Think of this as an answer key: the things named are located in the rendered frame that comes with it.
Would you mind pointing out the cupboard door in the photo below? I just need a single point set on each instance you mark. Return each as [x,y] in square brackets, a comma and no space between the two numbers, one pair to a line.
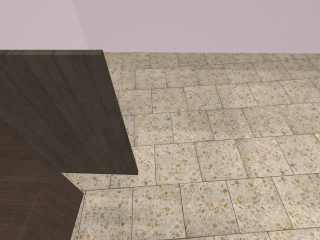
[61,106]

